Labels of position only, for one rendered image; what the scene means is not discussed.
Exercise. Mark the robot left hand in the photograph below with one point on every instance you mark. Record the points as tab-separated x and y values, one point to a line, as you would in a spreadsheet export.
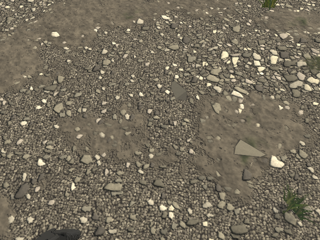
62	234

